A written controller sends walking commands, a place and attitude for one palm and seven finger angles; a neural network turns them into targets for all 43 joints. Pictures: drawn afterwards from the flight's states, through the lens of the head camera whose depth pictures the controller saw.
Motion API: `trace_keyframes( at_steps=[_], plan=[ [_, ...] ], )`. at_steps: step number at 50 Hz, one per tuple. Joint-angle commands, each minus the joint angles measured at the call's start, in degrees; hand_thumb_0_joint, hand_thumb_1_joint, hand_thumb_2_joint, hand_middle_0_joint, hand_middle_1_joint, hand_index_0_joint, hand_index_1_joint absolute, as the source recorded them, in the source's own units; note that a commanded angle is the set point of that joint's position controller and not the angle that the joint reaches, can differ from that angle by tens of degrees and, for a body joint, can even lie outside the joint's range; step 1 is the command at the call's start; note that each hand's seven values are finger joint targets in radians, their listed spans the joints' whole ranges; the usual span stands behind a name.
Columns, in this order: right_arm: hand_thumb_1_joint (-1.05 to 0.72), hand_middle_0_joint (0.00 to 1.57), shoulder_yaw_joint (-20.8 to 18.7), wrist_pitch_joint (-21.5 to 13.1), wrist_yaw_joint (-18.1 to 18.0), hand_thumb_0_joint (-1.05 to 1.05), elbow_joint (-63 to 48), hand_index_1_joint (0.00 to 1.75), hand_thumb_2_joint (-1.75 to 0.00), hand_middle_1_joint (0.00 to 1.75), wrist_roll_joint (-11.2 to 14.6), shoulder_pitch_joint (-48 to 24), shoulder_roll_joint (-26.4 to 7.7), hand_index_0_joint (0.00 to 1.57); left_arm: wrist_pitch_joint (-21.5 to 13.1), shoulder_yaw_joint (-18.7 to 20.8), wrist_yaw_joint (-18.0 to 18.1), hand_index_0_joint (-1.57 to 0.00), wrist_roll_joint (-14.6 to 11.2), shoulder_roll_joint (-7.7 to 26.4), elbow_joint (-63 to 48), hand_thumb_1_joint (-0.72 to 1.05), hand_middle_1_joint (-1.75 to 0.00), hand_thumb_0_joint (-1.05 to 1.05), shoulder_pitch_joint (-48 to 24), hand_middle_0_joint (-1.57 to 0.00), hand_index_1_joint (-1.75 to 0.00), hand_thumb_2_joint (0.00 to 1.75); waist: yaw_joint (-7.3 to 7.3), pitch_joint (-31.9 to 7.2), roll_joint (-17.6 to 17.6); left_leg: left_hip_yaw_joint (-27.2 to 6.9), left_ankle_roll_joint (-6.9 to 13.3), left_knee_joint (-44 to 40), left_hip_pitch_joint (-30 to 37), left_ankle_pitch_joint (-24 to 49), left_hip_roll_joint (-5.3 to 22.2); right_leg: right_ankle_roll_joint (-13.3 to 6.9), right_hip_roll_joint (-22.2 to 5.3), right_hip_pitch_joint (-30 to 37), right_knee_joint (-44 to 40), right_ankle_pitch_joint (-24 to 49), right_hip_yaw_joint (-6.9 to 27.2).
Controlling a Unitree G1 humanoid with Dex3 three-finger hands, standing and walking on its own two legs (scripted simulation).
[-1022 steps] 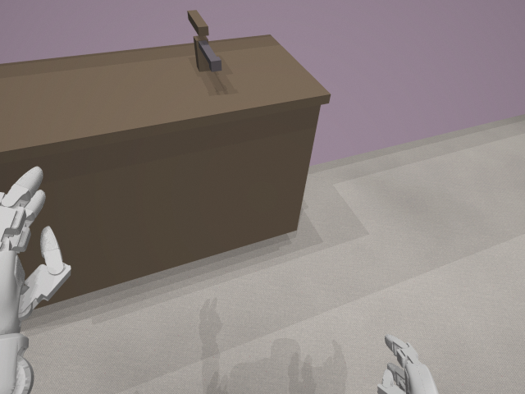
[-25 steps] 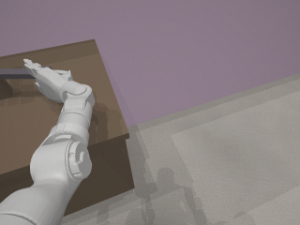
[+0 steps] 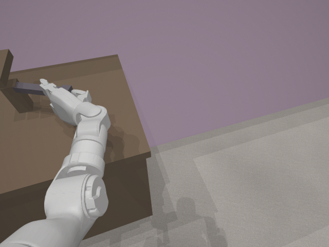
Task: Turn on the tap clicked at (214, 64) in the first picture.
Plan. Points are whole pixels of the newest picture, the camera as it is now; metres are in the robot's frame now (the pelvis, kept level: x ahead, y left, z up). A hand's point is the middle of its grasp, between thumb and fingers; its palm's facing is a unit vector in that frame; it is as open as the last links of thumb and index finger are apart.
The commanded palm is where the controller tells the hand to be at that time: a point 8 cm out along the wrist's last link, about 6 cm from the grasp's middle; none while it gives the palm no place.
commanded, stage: lift the hand up off the lever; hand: left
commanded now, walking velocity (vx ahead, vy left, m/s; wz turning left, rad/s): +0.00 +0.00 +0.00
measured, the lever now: (66, 92) +0.49 +0.24 +0.11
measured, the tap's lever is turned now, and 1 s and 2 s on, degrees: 63 58 53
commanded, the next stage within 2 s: draw the hand back beside the body in 1.72 s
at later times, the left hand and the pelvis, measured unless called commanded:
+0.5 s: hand (82, 94) +0.46 +0.19 +0.13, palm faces +0.81 -0.59 -0.09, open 8.2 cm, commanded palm +0.41 +0.21 +0.16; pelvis -0.01 +0.00 +0.00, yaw +0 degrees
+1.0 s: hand (80, 93) +0.46 +0.19 +0.14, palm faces +0.81 -0.58 -0.08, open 8.3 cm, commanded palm +0.40 +0.22 +0.18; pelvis -0.01 -0.01 +0.00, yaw -1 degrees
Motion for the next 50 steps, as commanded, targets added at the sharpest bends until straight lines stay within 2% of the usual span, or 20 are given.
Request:
trace_keyframes(
  at_steps=[1,3,6,8,9,11,15,20,22,25,27,31,33,34,37,39,42,44,47,50],
  plan=[
    [-0.9,0.2,-2.6,-1.8,-0.5,0.0,-4.5,0.3,-0.9,0.3,0.0,2.0,-7.6,0.2,-4.2,-3.4,1.2,-0.15,3.4,13.3,-15.6,0.9,-0.15,0.0,-32.5,-0.15,-0.15,0.9,-0.17,-21.4,0.8,1.2,0.3,-1.7,8.7,21.9,0.3,2.9,-3.1,10.9,-2.6,22.2,1.6],
    [-0.9,0.2,-2.6,-1.7,-0.5,0.0,-4.3,0.3,-0.9,0.3,-0.2,2.1,-7.7,0.2,-4.1,-2.1,1.4,-0.15,3.4,14.5,-15.8,0.9,-0.15,0.0,-32.3,-0.15,-0.15,0.9,0.28,-22.5,1.2,0.9,0.1,-1.3,9.2,23.5,0.3,2.8,-3.1,11.6,-2.2,23.3,1.4],
    [-0.9,0.2,-2.7,-1.7,-0.5,0.0,-4.9,0.3,-0.9,0.3,0.1,1.9,-7.6,0.2,-3.1,-2.7,1.3,-0.15,2.9,13.2,-15.6,0.9,-0.15,0.0,-29.7,-0.15,-0.15,0.9,0.56,-23.1,-0.7,1.4,0.1,-1.3,9.0,24.2,0.4,3.1,-3.2,12.7,-2.2,25.3,1.5],
    [-0.9,0.2,-2.6,-1.6,-0.6,0.0,-4.7,0.3,-0.9,0.3,0.2,1.7,-7.8,0.2,-2.4,-1.5,1.3,-0.15,2.6,14.2,-15.0,0.9,-0.15,0.0,-29.3,-0.15,-0.15,0.9,0.89,-21.5,-1.1,1.2,0.1,-1.9,8.0,23.4,0.3,3.0,-3.3,13.3,-2.5,25.0,1.4],
    [-0.9,0.2,-2.4,-1.6,-0.6,0.0,-5.0,0.3,-0.9,0.3,0.4,1.4,-7.7,0.2,-1.9,-2.9,1.0,-0.15,2.4,12.9,-14.4,0.9,-0.15,0.0,-29.3,-0.15,-0.15,0.9,0.44,-20.2,-1.8,1.5,0.3,-2.3,7.3,21.9,0.2,3.2,-3.4,12.9,-3.1,24.1,1.6],
    [-0.9,0.2,-2.2,-1.6,-1.0,0.0,-5.0,0.3,-0.9,0.3,0.6,1.3,-8.0,0.2,-1.3,-1.3,1.0,-0.15,2.5,15.3,-13.8,0.9,-0.15,0.0,-31.0,-0.15,-0.15,0.9,0.3,-19.1,-3.6,1.5,0.7,-2.8,5.6,19.5,0.2,3.6,-3.8,13.5,-3.7,23.4,2.0],
    [-0.9,0.2,-2.3,-2.4,-0.8,0.0,-4.4,0.3,-0.9,0.3,0.4,1.1,-7.6,0.2,-1.8,-3.1,1.3,-0.15,2.9,13.7,-16.2,0.9,-0.15,0.0,-33.3,-0.15,-0.15,0.9,0.25,-19.8,-0.6,1.4,0.6,-2.8,8.2,20.3,0.3,3.1,-3.2,12.1,-3.9,21.8,1.8],
    [-0.9,0.2,-2.6,-2.9,-0.5,0.0,-4.6,0.3,-0.9,0.3,0.4,0.9,-7.4,0.2,-1.9,-3.7,1.2,-0.15,3.1,13.3,-19.9,0.9,-0.15,0.0,-31.2,-0.15,-0.15,0.9,1.34,-22.4,1.5,1.5,0.3,-2.7,10.0,22.8,0.4,2.7,-3.0,13.6,-3.5,23.4,1.8],
    [-0.9,0.2,-2.6,-3.1,-0.6,0.0,-4.7,0.3,-0.9,0.3,0.4,0.6,-7.5,0.2,-1.5,-3.4,1.3,-0.15,3.0,14.1,-21.2,0.9,-0.15,0.0,-31.3,-0.15,-0.15,0.9,1.2,-22.4,0.8,1.8,0.4,-2.7,9.4,22.0,0.3,2.9,-3.2,14.2,-3.7,23.7,2.0],
    [-0.9,0.2,-2.5,-3.4,-1.1,0.0,-4.6,0.3,-0.9,0.3,0.7,0.0,-7.7,0.2,-1.0,-2.5,1.0,-0.15,2.6,15.6,-20.3,0.9,-0.15,0.0,-31.8,-0.15,-0.15,0.9,0.84,-19.3,-1.4,1.8,0.8,-3.4,7.3,18.6,0.2,3.3,-3.5,14.4,-4.8,21.7,2.4],
    [-0.9,0.2,-2.5,-3.6,-1.4,0.0,-4.6,0.3,-0.9,0.3,0.8,-0.3,-7.7,0.2,-1.0,-2.2,0.9,-0.15,2.5,16.3,-21.6,0.9,-0.15,0.0,-32.6,-0.15,-0.15,0.9,1.05,-20.0,-1.7,1.9,0.9,-3.7,7.3,18.1,0.1,3.5,-3.8,15.3,-5.0,22.3,2.8],
    [-0.9,0.2,-2.2,-4.0,-1.6,0.0,-4.1,0.3,-0.9,0.3,0.6,-0.5,-7.6,0.2,-0.6,-2.8,0.7,-0.15,3.1,16.6,-20.8,0.9,-0.15,0.0,-34.7,-0.15,-0.15,0.9,0.69,-19.6,0.1,1.9,1.0,-3.9,8.2,17.7,0.1,3.2,-3.5,14.0,-5.2,20.1,2.7],
    [-0.9,0.2,-2.4,-4.0,-1.7,0.0,-4.2,0.3,-0.9,0.3,0.5,-0.6,-7.6,0.2,-0.6,-1.3,0.7,-0.15,3.3,18.4,-21.6,0.9,-0.15,0.0,-33.6,-0.15,-0.15,0.9,1.54,-20.8,1.5,1.9,0.8,-3.9,8.4,18.5,0.0,3.0,-3.5,15.0,-4.9,20.6,2.6],
    [-0.9,0.2,-2.2,-4.0,-1.7,0.0,-4.4,0.3,-0.9,0.3,0.7,-0.8,-7.5,0.2,-0.4,-3.0,0.6,-0.15,3.5,17.1,-21.9,0.9,-0.15,0.0,-34.4,-0.15,-0.15,0.9,1.03,-21.1,2.1,2.0,0.8,-3.8,8.5,18.3,0.0,3.0,-3.6,14.7,-4.9,20.7,2.9],
    [-0.9,0.2,-2.2,-4.2,-1.8,0.0,-4.3,0.3,-0.9,0.3,0.7,-0.8,-7.6,0.2,-0.1,-3.2,0.6,-0.15,3.6,17.1,-21.2,0.9,-0.15,0.0,-36.0,-0.15,-0.15,0.9,0.58,-20.8,0.4,1.9,0.9,-3.7,8.1,17.7,0.0,3.3,-3.7,14.3,-5.0,20.8,2.9],
    [-0.9,0.2,-2.2,-4.5,-1.9,0.0,-4.2,0.3,-0.9,0.3,0.6,-0.8,-7.5,0.2,-0.5,-3.0,0.7,-0.15,3.7,17.6,-22.7,0.9,-0.15,0.0,-37.4,-0.15,-0.15,0.9,0.62,-21.8,1.4,1.9,0.9,-3.7,9.3,18.6,0.1,3.1,-3.6,14.3,-4.8,20.8,2.8],
    [-0.9,0.2,-2.4,-4.5,-2.0,0.0,-4.5,0.3,-0.9,0.3,0.6,-0.6,-7.5,0.2,-0.5,-1.9,0.7,-0.15,3.6,18.7,-24.4,0.9,-0.15,0.0,-36.1,-0.15,-0.15,0.9,1.31,-24.4,0.8,1.9,0.7,-3.3,9.8,20.9,0.1,3.3,-3.7,16.5,-4.0,24.8,2.9],
    [-0.9,0.2,-2.3,-4.6,-1.8,0.0,-4.6,0.3,-0.9,0.3,0.5,-1.0,-7.2,0.2,-0.5,-3.2,0.5,-0.15,3.6,17.2,-26.3,0.9,-0.15,0.0,-36.4,-0.15,-0.15,0.9,1.53,-24.6,2.9,2.0,0.6,-3.3,11.6,23.0,0.2,3.0,-3.5,16.1,-3.7,25.5,2.6],
    [-0.9,0.2,-2.4,-4.7,-1.8,0.0,-4.7,0.3,-0.9,0.3,0.6,-1.0,-7.5,0.2,0.5,-2.3,0.4,-0.15,3.5,17.9,-26.2,0.9,-0.15,0.0,-34.8,-0.15,-0.15,0.9,1.58,-23.4,0.7,2.1,0.7,-3.2,10.6,22.8,0.3,3.3,-3.8,16.7,-4.0,27.0,2.7],
    [-0.9,0.2,-2.4,-4.8,-1.9,0.0,-5.0,0.3,-0.9,0.3,0.8,-1.5,-7.3,0.2,0.9,-2.5,0.1,-0.15,3.4,18.1,-29.5,0.9,-0.15,0.0,-35.0,-0.15,-0.15,0.9,2.11,-24.2,1.2,2.2,0.6,-3.6,11.3,23.9,0.3,3.2,-3.9,18.3,-3.8,28.6,2.8]
  ],
)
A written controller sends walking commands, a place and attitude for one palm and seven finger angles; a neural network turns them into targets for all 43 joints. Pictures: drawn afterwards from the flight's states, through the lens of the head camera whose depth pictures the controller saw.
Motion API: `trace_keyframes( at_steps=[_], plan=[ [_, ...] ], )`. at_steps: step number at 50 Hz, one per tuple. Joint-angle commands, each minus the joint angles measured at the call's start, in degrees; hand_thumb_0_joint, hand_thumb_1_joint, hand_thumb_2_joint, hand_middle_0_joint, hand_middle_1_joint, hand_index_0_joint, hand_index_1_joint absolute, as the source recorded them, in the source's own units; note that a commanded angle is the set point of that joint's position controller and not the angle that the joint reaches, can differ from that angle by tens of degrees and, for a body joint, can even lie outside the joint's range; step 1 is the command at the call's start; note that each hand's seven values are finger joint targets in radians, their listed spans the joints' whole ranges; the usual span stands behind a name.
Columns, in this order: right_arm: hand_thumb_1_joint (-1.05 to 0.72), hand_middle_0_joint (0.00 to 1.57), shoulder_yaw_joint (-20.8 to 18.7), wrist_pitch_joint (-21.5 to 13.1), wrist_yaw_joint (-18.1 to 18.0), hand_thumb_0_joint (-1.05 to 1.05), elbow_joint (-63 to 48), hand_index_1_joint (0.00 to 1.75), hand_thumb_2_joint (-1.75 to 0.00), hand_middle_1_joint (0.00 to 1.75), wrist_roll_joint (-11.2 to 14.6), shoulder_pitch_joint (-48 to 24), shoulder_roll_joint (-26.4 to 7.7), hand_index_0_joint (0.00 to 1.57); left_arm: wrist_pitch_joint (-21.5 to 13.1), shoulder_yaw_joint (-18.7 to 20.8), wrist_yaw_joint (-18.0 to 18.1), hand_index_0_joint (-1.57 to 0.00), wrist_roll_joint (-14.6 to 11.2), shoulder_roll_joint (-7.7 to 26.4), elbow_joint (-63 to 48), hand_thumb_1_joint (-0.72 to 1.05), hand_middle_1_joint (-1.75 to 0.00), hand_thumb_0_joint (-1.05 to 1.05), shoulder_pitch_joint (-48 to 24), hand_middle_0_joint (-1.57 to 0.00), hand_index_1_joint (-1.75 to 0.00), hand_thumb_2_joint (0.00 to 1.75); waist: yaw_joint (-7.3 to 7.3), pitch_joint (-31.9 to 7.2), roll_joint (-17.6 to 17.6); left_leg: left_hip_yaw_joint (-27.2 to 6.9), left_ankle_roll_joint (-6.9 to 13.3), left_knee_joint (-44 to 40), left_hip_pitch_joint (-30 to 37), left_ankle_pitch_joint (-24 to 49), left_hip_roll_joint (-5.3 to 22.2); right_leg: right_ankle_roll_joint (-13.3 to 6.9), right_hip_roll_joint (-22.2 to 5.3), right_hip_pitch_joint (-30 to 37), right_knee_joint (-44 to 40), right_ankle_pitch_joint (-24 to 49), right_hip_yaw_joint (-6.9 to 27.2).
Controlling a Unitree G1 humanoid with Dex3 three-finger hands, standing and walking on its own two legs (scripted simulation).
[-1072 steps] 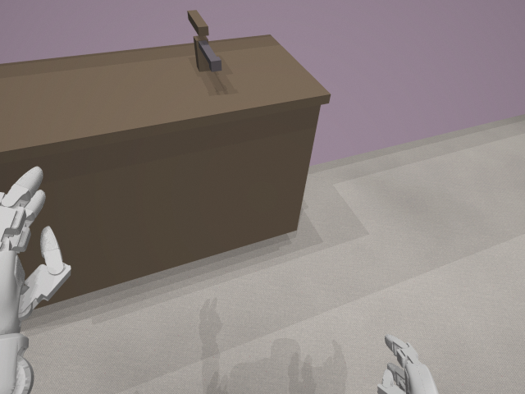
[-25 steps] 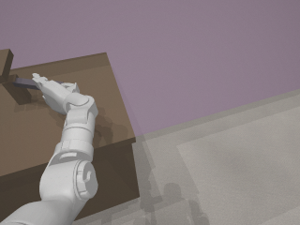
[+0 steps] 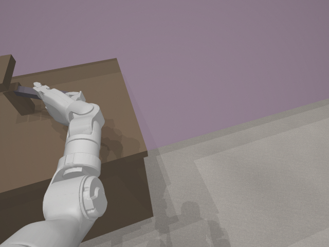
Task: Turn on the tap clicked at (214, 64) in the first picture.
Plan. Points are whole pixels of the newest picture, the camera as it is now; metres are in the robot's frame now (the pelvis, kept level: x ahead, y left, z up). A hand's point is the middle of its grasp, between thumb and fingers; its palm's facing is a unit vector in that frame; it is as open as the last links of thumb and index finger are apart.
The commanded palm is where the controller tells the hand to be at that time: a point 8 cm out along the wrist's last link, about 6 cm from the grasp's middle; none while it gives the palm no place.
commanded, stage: lift the hand up off the lever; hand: left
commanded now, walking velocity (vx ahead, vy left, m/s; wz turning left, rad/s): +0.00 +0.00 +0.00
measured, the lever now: (63, 98) +0.48 +0.26 +0.11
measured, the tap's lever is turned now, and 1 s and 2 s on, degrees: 58 53 49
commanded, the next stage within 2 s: draw the hand back beside the body in 0.72 s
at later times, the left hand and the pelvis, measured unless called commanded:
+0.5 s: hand (57, 73) +0.44 +0.22 +0.22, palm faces +0.79 -0.60 -0.09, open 7.9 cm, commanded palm +0.39 +0.24 +0.19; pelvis +0.00 +0.00 +0.01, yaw +2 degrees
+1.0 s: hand (78, 83) +0.43 +0.18 +0.20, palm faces +0.47 -0.88 -0.09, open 7.8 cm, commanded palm +0.36 +0.24 +0.19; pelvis +0.00 +0.01 +0.01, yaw -1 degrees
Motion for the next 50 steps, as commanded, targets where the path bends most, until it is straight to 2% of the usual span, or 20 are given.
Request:
trace_keyframes(
  at_steps=[1,4,8,10,13,17,18,23,26,28,30,32,33,37,41,42,43,45,47,50],
  plan=[
    [-0.9,0.2,-2.7,-2.3,-0.5,0.0,-6.4,0.3,-0.9,0.3,0.5,-0.9,-7.3,0.2,-6.2,-4.5,1.2,-0.15,5.1,18.5,-24.4,0.9,-0.15,0.0,-35.4,-0.15,-0.15,0.9,1.73,-26.0,1.5,1.7,1.2,-1.3,9.0,22.9,-0.2,4.0,-4.5,16.7,-2.4,28.1,2.5],
    [-0.9,0.2,-2.6,-2.5,-0.3,0.0,-6.4,0.3,-0.9,0.3,0.6,-1.6,-7.0,0.2,-5.4,-6.6,0.9,-0.15,5.2,16.2,-26.9,0.9,-0.15,0.0,-34.8,-0.15,-0.15,0.9,1.93,-25.5,3.1,1.7,0.9,-1.5,11.0,25.0,0.0,3.4,-4.0,15.8,-2.4,27.2,1.8],
    [-0.9,0.2,-2.6,-2.7,-0.5,0.0,-6.6,0.3,-0.9,0.3,0.6,-2.5,-7.2,0.2,-4.3,-4.8,0.7,-0.15,4.7,18.2,-29.3,0.9,-0.15,0.0,-32.5,-0.15,-0.15,0.9,2.88,-24.9,2.5,1.7,0.9,-1.8,10.4,24.7,-0.3,3.5,-4.3,17.6,-2.6,27.9,2.0],
    [-0.9,0.2,-2.6,-3.0,-0.5,0.0,-6.8,0.3,-0.9,0.3,0.8,-3.1,-6.9,0.2,-3.9,-7.0,0.5,-0.15,4.7,16.2,-31.7,0.9,-0.15,0.0,-33.9,-0.15,-0.15,0.9,2.5,-24.6,2.4,1.9,0.9,-2.0,11.4,25.2,-0.1,3.5,-4.3,17.3,-2.8,28.4,2.0],
    [-0.9,0.2,-2.4,-3.0,-1.0,0.0,-6.6,0.3,-0.9,0.3,0.8,-3.8,-7.0,0.2,-3.1,-5.8,0.2,-0.15,4.5,17.8,-32.3,0.9,-0.15,0.0,-33.5,-0.15,-0.15,0.9,2.85,-24.0,1.8,1.9,0.9,-2.4,10.7,23.8,-0.3,3.6,-4.5,18.2,-3.1,27.9,2.2],
    [-0.9,0.2,-2.0,-3.2,-1.4,0.0,-6.1,0.3,-0.9,0.3,1.2,-4.9,-6.9,0.2,-0.9,-8.7,-0.5,-0.15,4.4,14.9,-27.7,0.9,-0.15,0.0,-33.4,-0.15,-0.15,0.9,1.78,-20.0,-0.1,2.0,1.0,-3.3,9.7,20.3,-0.2,3.8,-4.7,15.8,-4.6,23.8,2.4],
    [-0.9,0.2,-2.1,-2.9,-1.6,0.0,-5.9,0.3,-0.9,0.3,1.4,-5.1,-7.1,0.2,-0.1,-9.1,-1.2,-0.15,3.5,13.8,-25.9,0.9,-0.15,0.0,-32.3,-0.15,-0.15,0.9,1.87,-19.3,0.4,1.8,0.9,-4.0,10.2,19.5,-0.4,3.5,-4.5,15.9,-5.2,21.8,2.1],
    [-0.9,0.2,-0.9,-2.1,-2.4,0.0,-6.2,0.3,-0.9,0.3,4.2,-5.8,-8.4,0.2,8.1,-11.1,-5.2,-0.15,-2.3,6.8,-8.0,0.9,-0.15,0.0,-19.3,-0.15,-0.15,0.9,2.46,-10.4,-7.2,1.8,1.3,-8.3,7.3,12.5,-1.5,4.5,-5.2,15.7,-10.6,15.9,2.1],
    [-0.9,0.2,-0.2,-2.1,-2.6,0.0,-6.8,0.3,-0.9,0.3,5.4,-6.6,-8.5,0.2,8.9,-11.5,-5.2,-0.15,-4.9,5.6,-7.1,0.9,-0.15,0.0,-22.1,-0.15,-0.15,0.9,2.42,-8.1,-10.9,1.4,1.5,-9.9,7.5,10.5,-1.5,5.5,-6.3,15.2,-13.5,13.6,3.2],
    [-0.9,0.2,-0.3,-2.2,-2.3,0.0,-6.5,0.3,-0.9,0.3,5.0,-7.0,-8.0,0.2,6.5,-9.1,-3.6,-0.15,-4.7,8.4,-10.2,0.9,-0.15,0.0,-24.6,-0.15,-0.15,0.9,3.49,-8.7,-7.7,1.3,1.5,-10.1,8.2,11.1,-1.6,5.3,-6.3,15.2,-13.1,13.7,3.0],
    [-0.9,0.2,-0.6,-2.4,-1.6,0.0,-6.1,0.3,-0.9,0.3,4.1,-7.0,-7.0,0.2,3.4,-9.5,-1.7,-0.15,-2.7,9.6,-14.9,0.9,-0.15,0.0,-31.5,-0.15,-0.15,0.9,2.99,-10.6,-5.0,1.2,1.5,-9.0,8.4,11.3,-1.4,4.9,-6.0,14.0,-12.0,12.6,2.7],
    [-0.9,0.2,-1.2,-2.5,-1.1,0.0,-6.0,0.3,-0.9,0.3,3.0,-6.7,-6.6,0.2,0.5,-7.5,0.4,-0.15,0.5,13.6,-19.9,0.9,-0.15,0.0,-36.2,-0.15,-0.15,0.9,3.28,-15.6,-3.1,1.3,1.6,-7.3,9.1,13.3,-1.1,4.5,-5.6,14.8,-10.1,14.4,2.8],
    [-0.9,0.2,-1.7,-2.2,-1.1,0.0,-6.0,0.3,-0.9,0.3,2.4,-7.1,-6.5,0.2,-0.7,-6.3,1.0,-0.15,1.8,16.0,-23.6,0.9,-0.15,0.0,-38.1,-0.15,-0.15,0.9,3.71,-17.9,0.3,1.4,1.5,-6.6,10.1,14.7,-1.1,3.9,-5.1,15.2,-9.0,14.8,2.7],
    [-0.9,0.2,-1.8,-2.2,-1.2,0.0,-5.9,0.3,-0.9,0.3,1.5,-6.2,-6.3,0.2,-1.7,-8.9,1.5,-0.15,4.0,13.2,-22.8,0.9,-0.15,0.0,-37.8,-0.15,-0.15,0.9,2.74,-21.3,0.0,1.3,0.8,-5.2,11.9,18.8,-0.4,3.2,-4.4,14.4,-6.3,17.3,1.9],
    [-0.9,0.2,-1.8,-1.5,-2.2,0.0,-6.5,0.3,-0.9,0.3,2.2,-5.9,-7.1,0.2,1.3,-10.2,-1.0,-0.15,1.2,10.2,-18.2,0.9,-0.15,0.0,-31.1,-0.15,-0.15,0.9,2.38,-20.5,-1.8,1.6,0.7,-6.0,12.0,20.2,-0.6,3.5,-4.6,16.1,-6.8,20.5,1.8],
    [-0.9,0.2,-1.9,0.0,-3.1,0.0,-7.0,0.3,-0.9,0.3,3.1,-4.5,-8.5,0.2,2.4,-18.5,-9.4,-0.15,2.5,7.6,-20.2,0.9,-0.15,0.0,-25.9,-0.15,-0.15,0.9,0.65,-20.3,-3.4,2.0,1.3,-6.0,14.1,22.3,-0.4,3.1,-4.2,17.1,-5.5,25.7,2.8],
    [-0.9,0.2,-2.2,0.7,-3.7,0.0,-8.4,0.3,-0.9,0.3,3.8,-3.4,-8.6,0.2,3.0,-15.7,-13.5,-0.15,1.1,9.3,-19.9,0.9,-0.16,0.0,-20.7,-0.15,-0.16,0.9,2.16,-21.3,-3.5,1.9,1.6,-6.6,15.2,24.3,-0.6,2.7,-3.9,19.1,-6.1,27.9,2.4],
    [-0.9,0.2,-1.5,1.6,-4.5,0.0,-10.5,0.3,-0.9,0.3,5.2,-3.6,-8.3,0.2,3.7,-17.3,-19.0,-0.15,-1.3,8.5,-23.6,0.9,-0.16,0.0,-12.9,-0.15,-0.16,0.9,3.59,-20.2,-4.9,2.1,2.0,-8.1,16.5,26.9,-0.4,2.9,-3.7,22.1,-6.9,31.9,2.6],
    [-0.9,0.2,-0.8,2.8,-5.3,0.0,-12.2,0.3,-0.9,0.3,6.7,-4.6,-8.3,0.2,4.2,-16.8,-25.8,-0.16,-5.0,9.1,-25.2,0.9,-0.17,0.0,-3.0,-0.16,-0.17,0.9,4.68,-15.4,-9.1,2.1,2.2,-10.2,15.3,24.6,-0.1,3.5,-3.6,24.3,-8.9,33.0,2.9],
    [-0.9,0.2,0.4,3.6,-6.6,0.0,-14.6,0.3,-0.9,0.3,8.4,-7.0,-7.8,0.2,2.1,-11.3,-34.2,-0.16,-11.6,14.9,-33.2,0.9,-0.18,0.0,4.0,-0.16,-0.18,0.9,7.54,-10.4,-10.1,2.4,2.7,-13.4,15.5,21.0,0.0,3.7,-3.6,27.4,-11.8,30.5,3.8]
  ],
)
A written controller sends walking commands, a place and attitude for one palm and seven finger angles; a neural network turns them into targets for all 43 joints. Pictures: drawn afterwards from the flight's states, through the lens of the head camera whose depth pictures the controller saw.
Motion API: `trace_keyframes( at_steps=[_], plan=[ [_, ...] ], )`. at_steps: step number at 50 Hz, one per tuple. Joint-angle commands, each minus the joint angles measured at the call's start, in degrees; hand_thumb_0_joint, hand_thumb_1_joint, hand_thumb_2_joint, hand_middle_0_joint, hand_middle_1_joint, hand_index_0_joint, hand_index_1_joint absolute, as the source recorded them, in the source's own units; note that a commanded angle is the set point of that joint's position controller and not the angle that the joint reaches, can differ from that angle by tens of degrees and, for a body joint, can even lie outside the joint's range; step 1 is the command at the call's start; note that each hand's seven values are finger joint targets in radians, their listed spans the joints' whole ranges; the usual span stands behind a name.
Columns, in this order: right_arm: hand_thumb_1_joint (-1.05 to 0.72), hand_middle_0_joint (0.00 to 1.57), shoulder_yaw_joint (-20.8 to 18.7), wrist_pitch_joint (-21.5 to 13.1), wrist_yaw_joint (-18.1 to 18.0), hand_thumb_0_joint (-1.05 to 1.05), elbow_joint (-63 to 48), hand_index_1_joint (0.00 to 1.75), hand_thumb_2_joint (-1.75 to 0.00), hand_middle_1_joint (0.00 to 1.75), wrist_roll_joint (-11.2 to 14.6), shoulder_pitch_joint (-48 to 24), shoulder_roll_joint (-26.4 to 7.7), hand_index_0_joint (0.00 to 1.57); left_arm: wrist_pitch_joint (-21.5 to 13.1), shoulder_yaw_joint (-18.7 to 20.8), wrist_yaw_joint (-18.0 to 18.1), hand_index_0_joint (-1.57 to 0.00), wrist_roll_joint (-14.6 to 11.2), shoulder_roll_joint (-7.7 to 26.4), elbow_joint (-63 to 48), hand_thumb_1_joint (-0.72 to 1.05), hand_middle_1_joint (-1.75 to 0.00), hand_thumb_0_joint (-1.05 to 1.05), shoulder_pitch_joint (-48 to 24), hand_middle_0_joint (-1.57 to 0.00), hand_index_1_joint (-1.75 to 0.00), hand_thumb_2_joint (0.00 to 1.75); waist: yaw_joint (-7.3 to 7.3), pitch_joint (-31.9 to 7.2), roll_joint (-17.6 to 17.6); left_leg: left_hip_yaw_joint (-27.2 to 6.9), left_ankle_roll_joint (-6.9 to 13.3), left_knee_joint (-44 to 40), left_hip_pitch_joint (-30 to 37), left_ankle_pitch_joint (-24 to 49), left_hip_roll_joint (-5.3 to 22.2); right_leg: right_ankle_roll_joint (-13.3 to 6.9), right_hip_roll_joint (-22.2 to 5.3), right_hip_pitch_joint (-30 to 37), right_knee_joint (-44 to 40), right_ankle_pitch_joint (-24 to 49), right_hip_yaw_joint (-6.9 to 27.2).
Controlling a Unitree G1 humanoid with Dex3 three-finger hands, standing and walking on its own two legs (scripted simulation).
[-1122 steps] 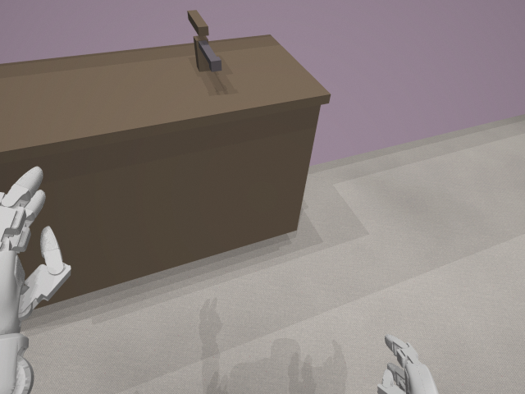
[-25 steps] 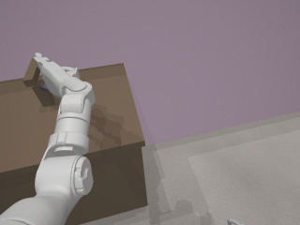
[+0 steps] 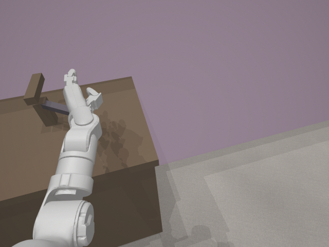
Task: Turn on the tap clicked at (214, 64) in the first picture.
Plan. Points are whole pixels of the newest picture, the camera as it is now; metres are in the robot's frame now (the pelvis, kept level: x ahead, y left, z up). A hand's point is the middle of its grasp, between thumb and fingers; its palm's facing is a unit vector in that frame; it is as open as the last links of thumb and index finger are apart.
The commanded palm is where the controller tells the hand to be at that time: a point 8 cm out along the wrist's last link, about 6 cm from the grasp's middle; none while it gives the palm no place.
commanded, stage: draw the hand back beside the body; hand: left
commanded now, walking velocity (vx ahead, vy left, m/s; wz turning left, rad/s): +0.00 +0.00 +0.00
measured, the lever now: (81, 114) +0.46 +0.26 +0.10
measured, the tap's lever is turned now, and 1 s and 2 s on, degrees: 53 49 49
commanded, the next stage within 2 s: step back with the hand held close in 1.30 s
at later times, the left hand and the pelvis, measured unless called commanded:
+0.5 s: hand (70, 149) +0.28 +0.21 +0.15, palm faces +0.28 -0.94 -0.21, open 7.6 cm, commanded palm +0.24 +0.26 +0.18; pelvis -0.02 +0.01 +0.01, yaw +0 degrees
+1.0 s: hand (28, 184) +0.20 +0.25 +0.16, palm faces +0.38 -0.86 -0.33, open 7.4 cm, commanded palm +0.15 +0.30 +0.17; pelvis +0.00 +0.02 +0.01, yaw +0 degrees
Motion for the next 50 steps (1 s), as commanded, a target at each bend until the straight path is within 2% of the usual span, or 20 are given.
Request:
trace_keyframes(
  at_steps=[1,2,3,6,8,13,15,17,18,22,23,25,28,33,36,39,42,43,48,50],
  plan=[
    [-0.9,0.2,-1.2,-2.0,-2.2,0.0,-12.7,0.3,-0.9,0.3,2.5,-9.3,-6.7,0.2,-4.3,6.3,-9.4,-0.16,-6.3,14.0,-21.3,0.9,-0.18,0.0,-6.8,-0.16,-0.18,0.9,4.76,-10.7,-9.7,0.8,1.7,-4.6,3.6,16.6,0.7,2.8,-3.1,16.4,-4.7,25.3,2.3],
    [-0.9,0.2,-1.8,-2.8,-0.3,0.0,-11.8,0.3,-0.9,0.3,1.1,-7.2,-7.4,0.2,-8.9,7.6,-11.4,-0.16,-3.2,26.4,-20.5,0.9,-0.18,0.0,-0.4,-0.16,-0.18,0.9,2.9,-6.3,-5.7,0.8,1.8,-5.5,3.2,13.0,1.4,3.4,-4.9,14.7,-4.6,23.7,3.2],
    [-0.9,0.2,-1.8,-2.9,0.4,0.0,-12.5,0.3,-0.9,0.3,1.1,-7.9,-7.2,0.2,-12.0,10.4,-12.5,-0.16,-3.5,29.2,-24.5,0.9,-0.19,0.0,0.0,-0.16,-0.19,0.9,4.46,-5.7,-0.4,0.5,1.6,-5.9,2.4,12.1,0.9,2.4,-4.7,15.5,-4.8,19.7,3.0],
    [-0.9,0.2,-2.0,-5.8,1.0,0.0,-15.0,0.3,-0.9,0.3,0.9,-10.5,-6.3,0.2,-19.7,8.2,-14.9,-0.16,-3.1,28.5,-40.0,0.9,-0.19,0.0,-0.6,-0.16,-0.19,0.9,3.16,-8.1,3.1,0.2,1.6,-5.8,6.1,13.8,0.9,1.7,-4.5,15.2,-5.5,18.6,3.5],
    [-0.9,0.2,-2.2,-7.3,1.3,0.0,-15.1,0.3,-0.9,0.3,0.8,-10.7,-6.3,0.2,-22.3,5.0,-16.1,-0.17,-3.2,24.9,-43.5,0.9,-0.2,0.0,2.7,-0.17,-0.2,0.9,2.26,-6.6,6.1,-0.1,1.2,-6.0,9.0,13.8,1.2,1.5,-3.8,12.5,-6.3,16.3,3.1],
    [-0.9,0.2,-2.1,-8.6,1.2,0.0,-14.1,0.3,-0.9,0.3,1.3,-10.8,-6.4,0.2,-23.6,-4.9,-17.6,-0.17,-3.8,13.7,-36.4,0.9,-0.22,0.0,10.2,-0.17,-0.22,0.9,0.29,1.4,-3.6,-0.1,1.7,-7.6,9.9,6.5,1.4,2.1,-2.8,6.6,-9.4,8.1,3.0],
    [-0.9,0.2,-2.0,-8.1,0.8,0.0,-13.7,0.3,-0.9,0.3,1.7,-11.2,-6.7,0.2,-23.7,-6.8,-18.0,-0.17,-4.1,12.2,-33.7,0.9,-0.22,0.0,12.1,-0.17,-0.22,0.9,-0.02,4.0,-5.8,0.0,2.1,-8.1,9.2,2.6,1.2,2.4,-3.1,4.6,-10.8,3.3,3.4],
    [-0.9,0.2,-1.9,-7.8,0.6,0.0,-13.7,0.3,-0.9,0.3,1.9,-11.9,-7.1,0.2,-24.1,-5.9,-18.1,-0.18,-4.1,13.4,-33.7,0.9,-0.23,0.0,13.5,-0.18,-0.23,0.9,0.36,3.7,-7.5,-0.5,2.3,-8.4,8.9,1.3,0.9,2.4,-3.3,4.8,-11.3,1.5,3.4],
    [-0.9,0.2,-2.0,-7.6,0.6,0.0,-13.7,0.3,-0.9,0.3,1.8,-12.2,-7.1,0.2,-24.5,-5.0,-18.1,-0.18,-3.9,14.5,-35.8,0.9,-0.23,0.0,13.3,-0.18,-0.23,0.9,0.67,1.9,-4.6,-0.4,2.2,-8.6,9.7,1.5,0.6,2.2,-3.5,5.8,-11.3,1.7,3.4],
    [-0.9,0.2,-1.6,-7.8,0.7,0.0,-14.2,0.3,-0.9,0.3,0.8,-13.1,-6.5,0.2,-26.4,2.2,-17.2,-0.18,-3.5,20.9,-43.8,0.9,-0.24,0.0,16.9,-0.18,-0.24,0.9,2.5,-6.4,-0.2,-1.0,1.7,-8.4,11.6,7.8,0.5,1.5,-3.7,13.1,-9.5,9.2,2.9],
    [-0.9,0.2,-1.4,-7.8,0.7,0.0,-14.0,0.3,-0.9,0.3,0.5,-13.0,-6.5,0.2,-26.7,4.6,-16.9,-0.18,-3.3,23.3,-45.7,0.9,-0.25,0.0,18.0,-0.18,-0.25,0.9,3.06,-6.8,3.0,-1.2,1.4,-8.5,12.2,9.1,0.5,1.3,-3.8,13.8,-9.5,10.6,3.0],
    [-0.9,0.2,-1.2,-7.9,0.8,0.0,-14.7,0.3,-0.9,0.3,0.2,-12.8,-5.9,0.2,-26.8,5.3,-17.0,-0.18,-3.7,22.4,-48.0,0.9,-0.25,0.0,22.2,-0.18,-0.25,0.9,3.24,-7.1,2.0,-1.2,1.2,-8.2,12.1,12.8,0.9,1.2,-3.7,15.4,-8.5,14.9,2.6],
    [-0.9,0.2,-1.3,-7.6,1.0,0.0,-15.1,0.3,-0.9,0.3,0.0,-12.8,-5.7,0.2,-26.4,6.9,-17.4,-0.19,-3.9,22.7,-49.7,0.9,-0.26,0.0,28.1,-0.19,-0.26,0.9,3.64,-4.3,2.2,-1.1,0.8,-8.1,11.1,15.1,1.1,1.1,-3.5,15.5,-8.6,16.6,2.6],
    [-0.9,0.2,-1.4,-7.6,1.5,0.0,-16.0,0.3,-0.9,0.3,0.5,-12.9,-5.7,0.2,-25.0,2.1,-18.9,-0.19,-4.4,16.0,-47.7,0.9,-0.28,0.0,38.2,-0.19,-0.28,0.9,3.0,4.3,-1.5,-0.9,0.8,-8.5,8.9,13.3,1.9,1.3,-3.3,10.6,-9.2,13.3,2.1],
    [-0.9,0.2,-1.9,-7.8,1.4,0.0,-16.3,0.3,-0.9,0.3,0.6,-12.9,-6.2,0.2,-25.2,2.8,-19.0,-0.19,-4.4,16.8,-50.2,0.9,-0.29,0.0,41.2,-0.19,-0.29,0.9,3.06,3.7,-3.7,-0.9,1.2,-8.1,9.2,12.3,2.1,1.6,-3.5,10.0,-9.2,12.3,2.2],
    [-0.9,0.2,-2.1,-8.6,1.2,0.0,-16.4,0.3,-0.9,0.3,0.2,-12.6,-6.3,0.2,-26.5,4.9,-18.5,-0.2,-3.8,19.2,-57.0,0.9,-0.29,0.0,41.6,-0.2,-0.29,0.9,3.37,-0.2,0.3,-1.5,0.9,-7.7,10.8,13.4,1.9,1.4,-3.6,11.5,-8.6,12.6,2.3],
    [-0.9,0.2,-2.3,-9.5,1.1,0.0,-16.3,0.3,-0.9,0.3,-0.2,-12.2,-6.1,0.2,-27.1,7.2,-17.7,-0.2,-3.4,20.8,-61.2,0.9,-0.3,0.0,46.3,-0.2,-0.3,0.9,4.01,-3.3,0.9,-1.7,0.8,-6.8,11.7,16.7,1.9,1.3,-3.6,13.2,-7.7,15.2,2.1],
    [-0.9,0.2,-2.3,-9.7,1.1,0.0,-16.2,0.3,-0.9,0.3,-0.3,-11.8,-6.3,0.2,-27.2,8.4,-17.4,-0.2,-3.3,22.0,-62.6,0.9,-0.3,0.0,47.4,-0.2,-0.3,0.9,4.08,-3.0,1.6,-2.2,0.3,-6.8,11.1,17.1,1.9,1.2,-3.5,13.5,-7.6,14.9,2.1],
    [-0.9,0.2,-2.5,-10.3,1.1,0.0,-16.1,0.3,-0.9,0.3,0.0,-11.4,-6.0,0.2,-26.7,8.4,-17.4,-0.2,-3.4,19.9,-62.8,0.9,-0.3,0.0,56.8,-0.2,-0.3,0.9,3.95,1.6,2.7,-1.8,0.2,-6.5,8.7,16.1,2.1,1.2,-3.6,11.4,-7.8,13.8,2.1],
    [-0.9,0.2,-2.5,-10.4,1.1,0.0,-16.4,0.3,-0.9,0.3,0.1,-11.6,-5.9,0.2,-26.7,8.2,-17.5,-0.2,-3.8,18.9,-62.0,0.9,-0.3,0.0,60.0,-0.2,-0.3,0.9,3.97,4.0,-0.1,-1.8,0.4,-6.7,7.6,13.7,2.4,1.4,-3.6,9.8,-7.9,12.0,1.8]
  ],
)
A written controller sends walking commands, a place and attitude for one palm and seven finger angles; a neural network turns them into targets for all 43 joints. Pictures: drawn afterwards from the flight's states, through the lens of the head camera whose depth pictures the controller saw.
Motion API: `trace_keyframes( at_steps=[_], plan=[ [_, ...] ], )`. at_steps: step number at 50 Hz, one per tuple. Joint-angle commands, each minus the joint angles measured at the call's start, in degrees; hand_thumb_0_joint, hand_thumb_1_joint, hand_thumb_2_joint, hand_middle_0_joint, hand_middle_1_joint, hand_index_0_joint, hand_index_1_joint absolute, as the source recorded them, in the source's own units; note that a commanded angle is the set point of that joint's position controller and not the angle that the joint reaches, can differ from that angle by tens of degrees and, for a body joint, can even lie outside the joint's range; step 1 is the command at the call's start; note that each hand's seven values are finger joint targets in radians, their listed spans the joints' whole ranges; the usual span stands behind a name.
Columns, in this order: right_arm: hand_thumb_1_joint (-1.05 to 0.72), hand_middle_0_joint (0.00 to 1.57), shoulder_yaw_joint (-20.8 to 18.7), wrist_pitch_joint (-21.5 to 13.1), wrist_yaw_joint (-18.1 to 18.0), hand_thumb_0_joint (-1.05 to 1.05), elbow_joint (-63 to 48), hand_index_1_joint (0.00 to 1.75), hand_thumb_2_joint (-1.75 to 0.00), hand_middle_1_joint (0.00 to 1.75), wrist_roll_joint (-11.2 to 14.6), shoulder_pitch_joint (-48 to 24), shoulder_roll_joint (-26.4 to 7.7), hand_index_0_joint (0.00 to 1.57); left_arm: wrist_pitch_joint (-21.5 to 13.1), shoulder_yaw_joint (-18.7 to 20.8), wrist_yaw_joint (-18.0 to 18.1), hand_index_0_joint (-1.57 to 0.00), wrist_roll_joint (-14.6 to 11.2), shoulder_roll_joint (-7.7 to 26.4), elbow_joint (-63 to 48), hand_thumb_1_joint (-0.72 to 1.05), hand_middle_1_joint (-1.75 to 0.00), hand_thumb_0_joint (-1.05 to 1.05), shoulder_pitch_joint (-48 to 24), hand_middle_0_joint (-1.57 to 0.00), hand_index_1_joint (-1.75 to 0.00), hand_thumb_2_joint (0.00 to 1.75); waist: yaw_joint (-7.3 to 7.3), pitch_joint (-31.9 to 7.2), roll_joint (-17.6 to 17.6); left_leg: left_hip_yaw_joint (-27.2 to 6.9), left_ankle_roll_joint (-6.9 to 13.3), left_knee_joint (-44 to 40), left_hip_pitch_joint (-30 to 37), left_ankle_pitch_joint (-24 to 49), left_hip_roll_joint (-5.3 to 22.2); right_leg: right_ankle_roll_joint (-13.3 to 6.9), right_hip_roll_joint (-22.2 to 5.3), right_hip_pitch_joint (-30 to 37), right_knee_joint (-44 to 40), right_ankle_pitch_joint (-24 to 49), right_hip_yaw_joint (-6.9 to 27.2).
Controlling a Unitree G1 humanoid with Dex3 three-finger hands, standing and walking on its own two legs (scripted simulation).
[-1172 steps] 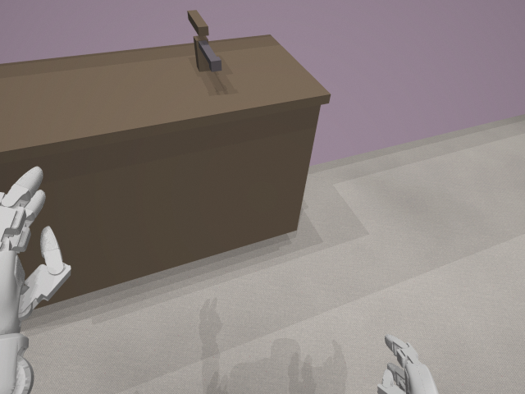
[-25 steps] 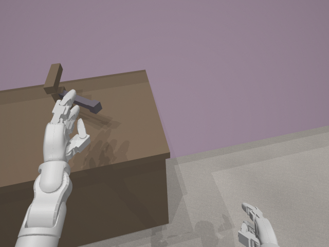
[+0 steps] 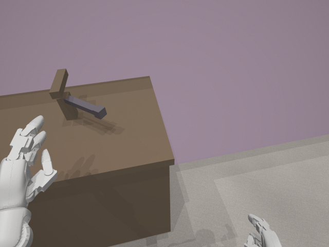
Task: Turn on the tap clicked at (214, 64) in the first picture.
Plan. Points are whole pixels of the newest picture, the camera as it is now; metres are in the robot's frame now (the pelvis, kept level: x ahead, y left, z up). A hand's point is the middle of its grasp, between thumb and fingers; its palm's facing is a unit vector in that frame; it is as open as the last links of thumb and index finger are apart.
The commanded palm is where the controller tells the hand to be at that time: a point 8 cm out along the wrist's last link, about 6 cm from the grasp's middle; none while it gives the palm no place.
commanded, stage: draw the hand back beside the body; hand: left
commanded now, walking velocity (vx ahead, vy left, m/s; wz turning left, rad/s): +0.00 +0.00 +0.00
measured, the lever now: (99, 112) +0.45 +0.25 +0.09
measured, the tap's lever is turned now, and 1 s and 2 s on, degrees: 49 49 49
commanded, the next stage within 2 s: step back with the hand held close in 0.30 s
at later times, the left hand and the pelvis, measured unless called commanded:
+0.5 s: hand (45, 175) +0.19 +0.24 +0.17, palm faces +0.42 -0.83 -0.37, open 7.4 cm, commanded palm +0.15 +0.28 +0.17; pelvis -0.01 +0.00 +0.00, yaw +0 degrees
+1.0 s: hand (26, 206) +0.14 +0.25 +0.15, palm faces +0.39 -0.81 -0.43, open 7.4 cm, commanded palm +0.10 +0.29 +0.17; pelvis -0.07 +0.01 -0.01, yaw -1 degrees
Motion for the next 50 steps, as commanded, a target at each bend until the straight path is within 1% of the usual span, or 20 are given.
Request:
trace_keyframes(
  at_steps=[1,6,9,13,16,20,21,22,23,25,27,28,31,33,36,38,43,45,47,50],
  plan=[
    [-0.9,0.2,-2.3,-3.6,-0.2,0.0,-10.0,0.3,-0.9,0.3,0.5,-8.2,-5.8,0.2,-4.2,7.0,0.7,-0.2,-0.3,8.9,-12.9,0.9,-0.3,0.0,-0.2,-0.2,-0.3,0.9,0.21,-2.3,-0.8,-2.0,-0.7,-2.8,-2.4,12.0,3.0,0.1,-3.1,-1.0,-2.1,9.2,1.5],
    [-0.9,0.2,-2.4,-4.1,-1.0,0.0,-9.8,0.3,-0.9,0.3,0.6,-8.5,-6.1,0.2,-4.5,5.6,1.1,-0.2,0.3,9.0,-13.1,0.9,-0.3,0.0,-6.8,-0.2,-0.3,0.9,-0.83,-1.0,-1.5,-2.5,-0.2,-2.9,-2.3,6.0,2.8,0.4,-3.2,-4.1,-2.8,3.7,1.7],
    [-0.9,0.2,-2.1,-4.5,-1.4,0.0,-9.9,0.3,-0.9,0.3,0.4,-8.5,-5.9,0.2,-4.6,6.2,1.6,-0.2,0.5,9.8,-13.7,0.9,-0.3,0.0,-8.0,-0.2,-0.3,0.9,-0.61,-1.8,0.0,-2.8,-0.1,-3.2,-2.2,4.1,2.5,0.4,-3.3,-3.7,-2.8,2.3,1.6],
    [-0.9,0.2,-2.2,-4.9,-1.3,0.0,-9.7,0.3,-0.9,0.3,0.3,-8.5,-5.9,0.2,-4.7,7.7,1.7,-0.2,0.4,10.7,-14.5,0.9,-0.3,0.0,-5.3,-0.2,-0.3,0.9,0.25,-5.4,0.0,-2.7,-0.3,-2.8,-1.6,7.5,2.3,0.0,-3.3,-0.8,-2.1,5.4,1.8],
    [-0.9,0.2,-1.9,-4.9,-1.0,0.0,-9.8,0.3,-0.9,0.3,0.2,-8.6,-5.5,0.2,-4.5,6.9,1.6,-0.2,0.2,9.4,-13.8,0.9,-0.3,0.0,-4.1,-0.2,-0.3,0.9,0.16,-3.8,1.0,-2.5,-0.5,-2.9,-2.4,8.0,2.3,0.0,-3.4,-1.2,-2.0,6.0,1.5],
    [-0.9,0.2,-2.0,-4.6,-1.0,0.0,-9.7,0.3,-0.9,0.3,0.4,-8.8,-5.5,0.2,-4.3,6.8,1.2,-0.2,-0.1,9.0,-11.7,0.9,-0.3,0.0,-3.4,-0.2,-0.3,0.9,0.05,-1.9,-0.7,-1.9,-0.2,-2.6,-2.8,8.0,2.4,0.2,-3.5,-2.2,-2.4,6.3,1.8],
    [-0.9,0.2,-2.0,-4.5,-1.0,0.0,-9.5,0.3,-0.9,0.3,0.5,-9.0,-5.6,0.2,-4.5,6.8,1.3,-0.2,0.0,9.8,-12.4,0.9,-0.3,0.0,-7.7,-0.2,-0.3,0.9,-0.41,-1.8,-1.8,-2.1,-0.2,-2.7,-2.8,7.2,2.4,0.2,-3.4,-2.6,-2.6,5.4,1.8],
    [-0.9,0.2,-1.7,-4.1,-1.3,0.0,-12.0,0.3,-0.9,0.3,0.8,-7.6,-6.1,0.2,-6.7,15.6,1.7,-0.2,0.5,18.2,-17.0,0.9,-0.3,0.0,-15.3,-0.2,-0.3,0.9,-0.74,1.1,-1.7,-3.6,1.3,-0.5,-5.8,4.0,3.5,0.6,-6.4,-7.6,-5.2,8.7,9.8],
    [-0.9,0.2,-1.6,-3.9,-1.6,0.0,-10.9,0.3,-0.9,0.3,0.7,-7.3,-5.6,0.2,-7.8,15.2,1.5,-0.2,0.7,18.3,-16.0,0.9,-0.3,0.0,-16.7,-0.2,-0.3,0.9,-1.39,1.4,-1.8,-4.6,1.0,0.7,-5.9,2.5,3.0,0.0,-8.5,-8.4,-5.8,9.2,11.1],
    [-0.9,0.2,-1.7,-2.9,-1.3,0.0,-10.4,0.3,-0.9,0.3,0.4,-6.8,-5.5,0.2,-6.7,8.8,0.5,-0.2,1.5,9.8,-8.2,0.9,-0.3,0.0,-5.5,-0.2,-0.3,0.9,-1.91,-1.5,-6.4,-4.3,1.0,2.4,-3.6,6.8,3.9,0.2,-9.5,-9.5,-4.4,13.1,10.2],
    [-0.9,0.2,-2.2,-1.9,-1.1,0.0,-11.9,0.3,-0.9,0.3,0.5,-6.6,-6.2,0.2,-6.0,7.2,0.1,-0.2,1.5,8.1,-8.0,0.9,-0.3,0.0,-1.4,-0.2,-0.3,0.9,-1.71,-5.9,-4.4,-3.6,1.0,2.6,-2.5,11.2,4.9,1.0,-9.5,-8.0,-2.0,16.8,9.1],
    [-0.9,0.2,-2.3,-1.6,-1.1,0.0,-12.4,0.3,-0.9,0.3,0.4,-6.8,-6.4,0.2,-6.2,6.8,0.1,-0.2,1.6,7.8,-9.7,0.9,-0.3,0.0,-0.7,-0.2,-0.3,0.9,-1.62,-7.4,-1.6,-3.8,0.9,1.6,-2.6,14.3,5.4,1.1,-8.9,-6.9,-0.4,17.5,7.9],
    [-0.9,0.2,-2.6,-0.4,-1.4,0.0,-13.8,0.3,-0.9,0.3,0.5,-7.0,-6.8,0.2,-6.1,8.5,0.8,-0.2,1.9,9.8,-13.3,0.9,-0.3,0.0,1.7,-0.2,-0.3,0.9,-1.24,-11.0,-0.9,-4.4,0.9,0.7,-4.1,18.9,7.1,1.7,-7.9,-5.0,2.6,18.2,6.5],
    [-0.9,0.2,-2.6,0.2,-1.7,0.0,-14.6,0.3,-0.9,0.3,0.4,-7.5,-7.0,0.2,-6.3,11.1,1.3,-0.2,2.1,12.8,-16.6,0.9,-0.3,0.0,1.2,-0.2,-0.3,0.9,-1.05,-11.4,-1.1,-5.8,0.9,0.2,-6.2,19.5,7.5,1.7,-7.3,-4.5,4.0,17.3,6.1],
    [-0.9,0.2,-2.7,0.6,-2.2,0.0,-15.3,0.3,-0.9,0.3,0.4,-7.5,-6.4,0.2,-6.8,13.0,1.8,-0.2,2.3,14.1,-19.3,0.9,-0.3,0.0,2.2,-0.2,-0.3,0.9,-0.97,-12.1,-1.0,-6.3,1.3,0.4,-9.1,19.5,8.1,1.8,-7.0,-3.7,5.9,17.6,6.1],
    [-0.9,0.2,-2.9,0.6,-2.4,0.0,-15.3,0.3,-0.9,0.3,0.3,-7.6,-6.9,0.2,-6.9,14.5,2.1,-0.2,2.4,15.7,-21.2,0.9,-0.3,0.0,1.8,-0.2,-0.3,0.9,-0.94,-11.9,1.5,-7.6,1.4,-0.2,-11.3,18.0,8.5,1.7,-6.6,-3.5,7.3,15.7,6.3],
    [-0.9,0.2,-2.9,0.0,-2.6,0.0,-14.8,0.3,-0.9,0.3,0.3,-6.7,-7.1,0.2,-6.6,12.0,2.2,-0.2,2.3,11.5,-17.3,0.9,-0.3,0.0,3.4,-0.2,-0.3,0.9,-1.48,-8.9,2.4,-8.7,2.1,-2.2,-18.1,4.8,9.2,1.8,-5.4,-4.7,8.3,7.7,6.8],
    [-0.9,0.2,-2.9,-0.1,-2.5,0.0,-14.6,0.3,-0.9,0.3,0.4,-6.1,-7.0,0.2,-6.3,10.8,2.2,-0.2,2.4,10.4,-15.4,0.9,-0.3,0.0,2.8,-0.2,-0.3,0.9,-1.83,-7.1,-0.8,-8.0,2.1,-1.3,-20.2,-3.7,8.4,1.5,-6.3,-6.7,6.1,4.3,8.8],
    [-0.9,0.2,-2.8,-0.3,-2.3,0.0,-14.3,0.3,-0.9,0.3,0.5,-5.4,-6.7,0.2,-6.1,9.7,2.4,-0.2,2.5,10.0,-14.2,0.9,-0.3,0.0,1.7,-0.2,-0.3,0.9,-2.31,-5.0,-5.9,-6.8,1.6,2.9,-19.5,-11.2,5.8,0.2,-9.3,-12.8,0.0,-4.0,13.0],
    [-0.9,0.2,-2.7,-0.7,-2.1,0.0,-13.6,0.3,-0.9,0.3,0.6,-4.7,-6.4,0.2,-6.3,8.5,3.1,-0.2,2.9,10.6,-15.8,0.9,-0.3,0.0,-1.0,-0.2,-0.3,0.9,-2.81,-4.0,-8.7,-6.3,1.0,8.8,-14.6,-11.6,4.1,-2.0,-12.8,-21.6,-4.9,-14.4,15.5]
  ],
)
